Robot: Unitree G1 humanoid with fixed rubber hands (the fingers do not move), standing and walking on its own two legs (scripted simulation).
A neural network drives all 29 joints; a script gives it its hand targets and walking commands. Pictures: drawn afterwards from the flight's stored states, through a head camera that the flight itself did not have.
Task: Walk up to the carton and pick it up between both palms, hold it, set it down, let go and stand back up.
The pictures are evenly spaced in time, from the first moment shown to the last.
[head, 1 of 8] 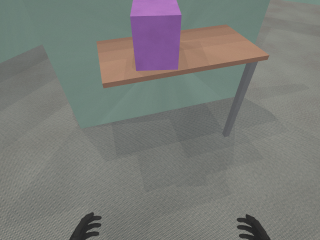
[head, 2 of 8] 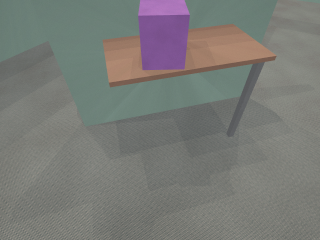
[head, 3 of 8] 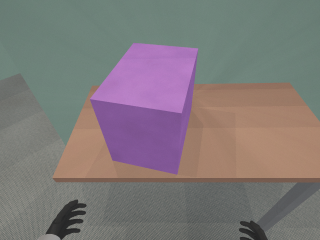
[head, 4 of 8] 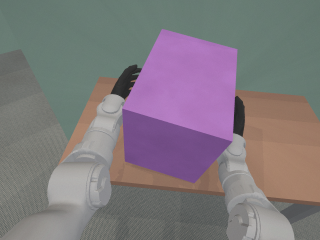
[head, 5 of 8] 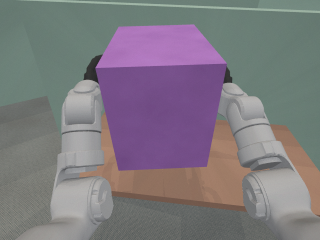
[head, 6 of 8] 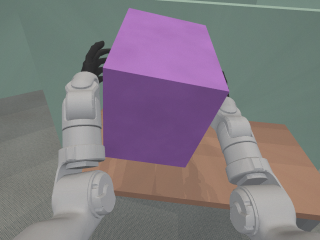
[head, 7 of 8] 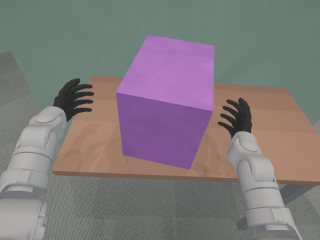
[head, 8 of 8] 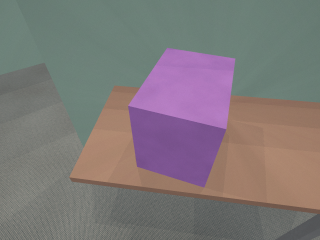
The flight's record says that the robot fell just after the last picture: no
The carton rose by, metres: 0.20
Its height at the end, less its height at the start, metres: +0.00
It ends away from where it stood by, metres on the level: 0.02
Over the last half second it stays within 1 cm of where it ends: yes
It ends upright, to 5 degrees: yes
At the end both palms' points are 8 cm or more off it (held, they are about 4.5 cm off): yes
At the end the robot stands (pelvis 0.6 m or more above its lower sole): yes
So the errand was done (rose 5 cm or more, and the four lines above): yes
